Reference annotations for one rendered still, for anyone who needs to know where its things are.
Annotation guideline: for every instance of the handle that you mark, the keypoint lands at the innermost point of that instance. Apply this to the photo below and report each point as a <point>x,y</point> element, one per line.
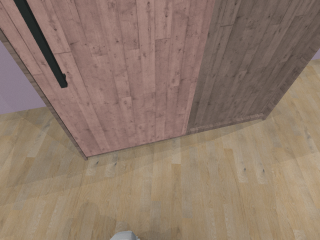
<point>36,32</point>

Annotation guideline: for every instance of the wardrobe door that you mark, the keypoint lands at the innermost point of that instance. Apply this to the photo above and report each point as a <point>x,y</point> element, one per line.
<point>131,66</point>
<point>252,46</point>

